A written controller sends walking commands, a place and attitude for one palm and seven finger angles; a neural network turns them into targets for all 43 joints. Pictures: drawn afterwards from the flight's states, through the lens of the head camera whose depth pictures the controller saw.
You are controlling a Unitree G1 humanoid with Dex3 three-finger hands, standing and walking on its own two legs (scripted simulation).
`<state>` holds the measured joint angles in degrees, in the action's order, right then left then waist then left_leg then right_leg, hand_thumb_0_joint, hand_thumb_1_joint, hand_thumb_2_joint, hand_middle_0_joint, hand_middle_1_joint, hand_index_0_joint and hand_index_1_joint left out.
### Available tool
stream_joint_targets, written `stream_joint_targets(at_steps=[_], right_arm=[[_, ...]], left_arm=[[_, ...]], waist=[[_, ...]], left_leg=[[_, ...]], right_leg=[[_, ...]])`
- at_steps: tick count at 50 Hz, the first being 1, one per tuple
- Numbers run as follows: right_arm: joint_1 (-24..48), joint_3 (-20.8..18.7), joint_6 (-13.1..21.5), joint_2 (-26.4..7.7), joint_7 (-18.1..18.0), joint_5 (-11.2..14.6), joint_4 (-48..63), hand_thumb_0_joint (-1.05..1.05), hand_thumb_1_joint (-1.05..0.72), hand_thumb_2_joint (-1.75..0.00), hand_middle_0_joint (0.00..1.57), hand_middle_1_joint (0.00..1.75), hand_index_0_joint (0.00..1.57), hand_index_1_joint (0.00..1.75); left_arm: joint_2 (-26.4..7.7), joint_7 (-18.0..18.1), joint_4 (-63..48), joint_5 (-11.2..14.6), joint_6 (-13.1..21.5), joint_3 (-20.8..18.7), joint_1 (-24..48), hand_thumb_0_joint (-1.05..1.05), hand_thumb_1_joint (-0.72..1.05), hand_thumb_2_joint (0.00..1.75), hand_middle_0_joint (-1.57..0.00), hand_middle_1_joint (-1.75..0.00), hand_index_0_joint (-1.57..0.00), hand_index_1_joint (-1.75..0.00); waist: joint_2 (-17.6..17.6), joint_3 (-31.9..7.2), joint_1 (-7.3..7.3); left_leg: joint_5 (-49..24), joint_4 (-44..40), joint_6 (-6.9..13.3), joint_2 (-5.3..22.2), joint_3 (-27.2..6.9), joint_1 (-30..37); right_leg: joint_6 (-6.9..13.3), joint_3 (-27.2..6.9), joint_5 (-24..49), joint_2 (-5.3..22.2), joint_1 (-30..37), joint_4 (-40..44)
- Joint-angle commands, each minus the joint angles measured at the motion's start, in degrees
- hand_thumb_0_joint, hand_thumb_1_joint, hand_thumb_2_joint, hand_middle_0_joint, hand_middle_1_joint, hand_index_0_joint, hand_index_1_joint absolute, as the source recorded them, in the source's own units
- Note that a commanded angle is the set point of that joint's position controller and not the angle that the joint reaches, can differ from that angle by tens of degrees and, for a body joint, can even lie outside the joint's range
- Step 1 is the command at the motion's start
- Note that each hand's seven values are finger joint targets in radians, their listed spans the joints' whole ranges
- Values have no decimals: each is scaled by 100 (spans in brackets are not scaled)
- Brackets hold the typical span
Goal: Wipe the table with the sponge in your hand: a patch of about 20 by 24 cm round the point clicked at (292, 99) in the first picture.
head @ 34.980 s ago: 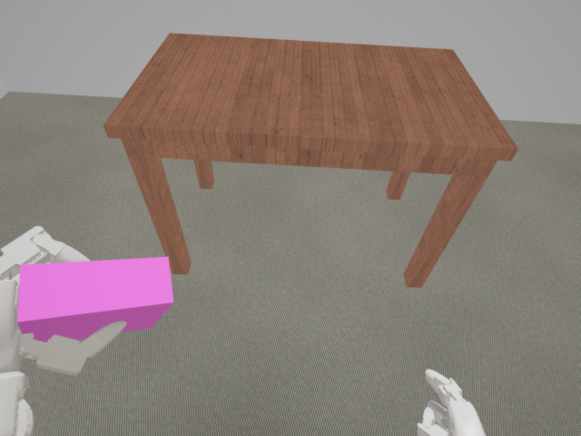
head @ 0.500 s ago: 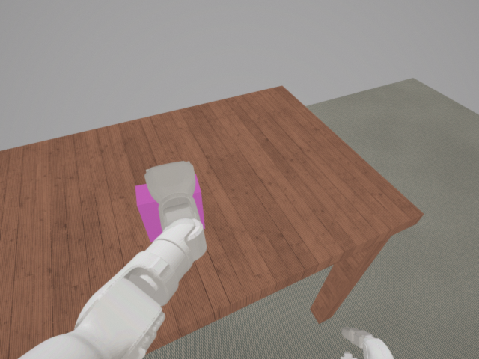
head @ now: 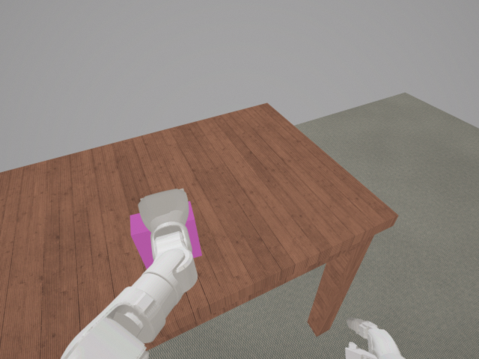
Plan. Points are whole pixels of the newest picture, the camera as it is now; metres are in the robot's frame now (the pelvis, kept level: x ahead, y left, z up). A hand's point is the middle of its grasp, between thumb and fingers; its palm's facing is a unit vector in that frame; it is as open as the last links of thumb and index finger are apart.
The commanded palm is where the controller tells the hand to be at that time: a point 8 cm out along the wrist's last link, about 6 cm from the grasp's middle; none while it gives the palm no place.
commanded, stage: wipe back along the third lane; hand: left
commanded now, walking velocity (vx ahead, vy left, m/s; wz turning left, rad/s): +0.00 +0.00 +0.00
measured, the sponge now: (170, 242) +0.35 +0.18 -0.01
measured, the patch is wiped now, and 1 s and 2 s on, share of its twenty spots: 1.00 1.00 1.00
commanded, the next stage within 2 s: slide back across to the middle lane in 0.42 s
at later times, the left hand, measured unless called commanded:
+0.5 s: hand (177, 236) +0.33 +0.16 +0.03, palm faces -0.04 -0.02 -1.00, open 9.3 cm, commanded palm +0.29 +0.14 +0.06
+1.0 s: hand (161, 247) +0.30 +0.18 +0.04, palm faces +0.00 -0.11 -0.99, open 9.3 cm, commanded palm +0.26 +0.19 +0.08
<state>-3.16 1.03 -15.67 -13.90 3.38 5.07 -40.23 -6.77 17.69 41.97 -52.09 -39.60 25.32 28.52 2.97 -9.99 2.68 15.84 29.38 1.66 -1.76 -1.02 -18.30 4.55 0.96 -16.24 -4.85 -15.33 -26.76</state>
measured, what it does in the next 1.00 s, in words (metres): stands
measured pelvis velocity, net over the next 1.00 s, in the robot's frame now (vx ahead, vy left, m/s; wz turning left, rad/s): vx -0.01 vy -0.02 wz -0.04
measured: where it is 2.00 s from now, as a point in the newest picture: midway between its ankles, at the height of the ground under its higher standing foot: outside the picture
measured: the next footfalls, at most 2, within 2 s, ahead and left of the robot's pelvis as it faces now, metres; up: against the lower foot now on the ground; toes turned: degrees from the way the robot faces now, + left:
none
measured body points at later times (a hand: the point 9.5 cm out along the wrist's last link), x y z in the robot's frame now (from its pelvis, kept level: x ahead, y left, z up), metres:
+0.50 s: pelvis +0.00 -0.02 +0.00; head -0.03 -0.05 +0.45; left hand +0.33 +0.15 +0.09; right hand +0.22 -0.24 -0.09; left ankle -0.01 +0.10 -0.74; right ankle -0.03 -0.07 -0.74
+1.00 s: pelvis -0.01 -0.02 +0.00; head -0.05 -0.05 +0.45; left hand +0.30 +0.18 +0.09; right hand +0.22 -0.25 -0.07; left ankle -0.01 +0.10 -0.74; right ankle -0.03 -0.07 -0.74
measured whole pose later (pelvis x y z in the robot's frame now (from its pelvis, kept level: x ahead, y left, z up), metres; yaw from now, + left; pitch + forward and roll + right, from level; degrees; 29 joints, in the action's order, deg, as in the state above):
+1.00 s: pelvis -0.01 -0.02 +0.00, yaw -2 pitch +1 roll +1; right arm -0.1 1.7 -12.4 -15.2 1.9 5.8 -37.6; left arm -12.6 12.6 19.7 -53.7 -37.9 19.2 11.0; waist 3.8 -7.5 3.0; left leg 15.0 26.7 0.2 -0.3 0.7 -12.6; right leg 6.1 -1.0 -15.6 -6.2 -11.3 -26.3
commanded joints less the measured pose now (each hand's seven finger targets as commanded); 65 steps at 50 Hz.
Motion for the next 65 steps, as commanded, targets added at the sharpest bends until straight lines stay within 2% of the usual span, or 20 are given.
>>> stream_joint_targets(at_steps=[1, 6, 8, 11, 14, 21, 24, 29, 30, 31, 36, 39, 46, 50, 53, 57, 61, 62, 63, 65], right_arm=[[1329, -198, 240, -584, -1, 55, 1006, 0, -90, -90, 20, 30, 20, 30], [1442, -194, 246, -576, 30, 64, 1069, 0, -90, -90, 20, 30, 20, 30], [1434, -187, 240, -611, 13, 47, 1023, 0, -90, -90, 20, 30, 20, 30], [1487, -180, 256, -608, -19, 62, 998, 0, -90, -90, 20, 30, 20, 30], [1452, -166, 268, -622, -28, 39, 975, 0, -90, -90, 20, 30, 20, 30], [1478, -169, 288, -606, -56, 56, 1051, 0, -90, -90, 20, 30, 20, 30], [1402, -165, 313, -629, -77, 57, 1004, 0, -90, -90, 20, 30, 20, 30], [1411, -164, 372, -640, -154, 52, 1035, 0, -90, -90, 20, 30, 20, 30], [1411, -170, 377, -650, -165, 51, 1029, 0, -90, -90, 20, 30, 20, 30], [1467, -172, 389, -632, -158, 61, 1104, 0, -90, -90, 20, 30, 20, 30], [1566, -162, 450, -628, -165, 64, 1224, 0, -90, -90, 20, 30, 20, 30], [1608, -133, 489, -637, -172, 73, 1182, 0, -90, -90, 20, 30, 20, 30], [1745, -126, 588, -643, -143, 97, 1301, 0, -90, -90, 20, 30, 20, 30], [1738, -107, 639, -641, -172, 80, 1293, 0, -90, -90, 20, 30, 20, 30], [1710, -97, 655, -667, -245, 65, 1228, 0, -90, -90, 20, 30, 20, 30], [1731, -72, 697, -652, -295, 61, 1214, 0, -90, -90, 20, 30, 20, 30], [1713, -64, 751, -645, -295, 41, 1266, 0, -90, -90, 20, 30, 20, 30], [1678, -58, 754, -652, -298, 49, 1235, 0, -90, -90, 20, 30, 20, 30], [1669, -65, 771, -646, -299, 31, 1271, 0, -90, -90, 20, 30, 20, 30], [1675, -78, 801, -663, -318, 29, 1247, 0, -90, -90, 20, 30, 20, 30]], left_arm=[[461, -358, -524, 257, 81, 129, 645, 0, 10, 130, -120, -160, -120, -160], [499, -407, -804, 255, 94, 200, 291, 0, 10, 130, -120, -160, -120, -160], [376, -391, -768, 212, 85, 139, 179, 0, 10, 130, -120, -160, -120, -160], [277, -401, -864, 182, 88, 75, 554, 0, 10, 130, -120, -160, -120, -160], [182, -381, -793, 136, 65, -13, 195, 0, 10, 130, -120, -160, -120, -160], [163, -471, -979, 108, 96, -1, 285, 0, 10, 130, -120, -160, -120, -160], [140, -443, -822, 73, 93, 17, 226, 0, 10, 130, -120, -160, -120, -160], [-267, -435, -1059, 154, 139, -378, 126, 0, 10, 130, -120, -160, -120, -160], [-448, -421, -1169, 150, 151, -561, 51, 0, 10, 130, -120, -160, -120, -160], [-418, -450, -1416, 156, 182, -541, 106, 0, 10, 130, -120, -160, -120, -160], [-901, -440, -2022, 145, 160, -969, -507, 0, 10, 130, -120, -160, -120, -160], [-973, -447, -2072, 51, 56, -956, -740, 0, 10, 130, -120, -160, -120, -160], [-1169, -596, -2550, -118, -3, -1024, -1065, 0, 10, 130, -120, -160, -120, -160], [-1216, -614, -2572, -135, 52, -1073, -1261, 0, 10, 130, -120, -160, -120, -160], [-1494, -609, -2506, -146, 107, -1318, -1037, 0, 10, 130, -120, -160, -120, -160], [-1714, -620, -2497, -238, 220, -1520, -1186, 0, 10, 130, -120, -160, -120, -160], [-1734, -683, -2636, -286, 338, -1553, -1369, 0, 10, 130, -120, -160, -120, -160], [-1858, -661, -2582, -289, 359, -1667, -1466, 0, 10, 130, -120, -160, -120, -160], [-1723, -677, -2639, -259, 379, -1569, -1577, 0, 10, 130, -120, -160, -120, -160], [-1762, -693, -2660, -241, 416, -1619, -1606, 0, 10, 130, -120, -160, -120, -160]], waist=[[-887, -501, -64], [-1029, -558, -5], [-1040, -477, -13], [-1094, -444, -87], [-1014, -508, -1], [-969, -589, -41], [-990, -497, -59], [-1108, -664, 20], [-1069, -752, 53], [-1049, -909, 77], [-938, -860, 197], [-884, -441, 188], [-622, -383, 236], [-760, -319, 251], [-794, -221, 215], [-600, -227, 253], [-454, -311, 252], [-528, -234, 275], [-546, -188, 272], [-622, -187, 247]], left_leg=[[-1266, -201, 113, 24, 9, 260], [-1292, -196, 119, 0, 15, 274], [-1261, -184, 115, -14, 25, 291], [-1218, -182, 122, -18, 30, 245], [-1279, -138, 103, -48, 67, 225], [-1349, -88, 118, -65, 55, 152], [-1214, -80, 116, -70, 61, 119], [-1190, -100, 128, -93, 94, 73], [-1240, -110, 122, -94, 102, 92], [-1351, -141, 125, -83, 81, 129], [-1464, -220, 122, -97, 110, 250], [-1350, -286, 116, -107, 116, 284], [-1434, -335, 105, -104, 68, 481], [-1343, -338, 106, -116, 55, 488], [-1119, -378, 108, -121, 61, 454], [-1130, -366, 86, -133, 41, 459], [-1229, -350, 77, -143, 19, 458], [-1193, -342, 82, -147, 1, 414], [-1146, -345, 85, -153, 15, 397], [-1162, -303, 94, -149, 20, 424]], right_leg=[[20, -369, 2113, 317, 469, 309], [15, -441, 2226, 322, 588, 290], [11, -518, 2217, 320, 554, 314], [-11, -593, 2266, 335, 523, 332], [-10, -631, 2492, 355, 624, 274], [-20, -692, 2736, 365, 661, 224], [-37, -687, 2516, 363, 564, 250], [-97, -815, 2668, 416, 852, 290], [-94, -877, 2807, 419, 957, 280], [-80, -828, 2922, 422, 1075, 225], [-104, -865, 3257, 431, 1331, 249], [-104, -875, 2886, 384, 1132, 355], [-30, -863, 2551, 305, 1021, 353], [-34, -895, 2407, 287, 976, 392], [-55, -966, 1931, 276, 878, 500], [-33, -1020, 1922, 285, 892, 478], [-13, -1064, 2235, 290, 963, 417], [-20, -1052, 2140, 283, 953, 410], [-31, -1024, 2066, 281, 920, 430], [-39, -1096, 2182, 294, 899, 459]])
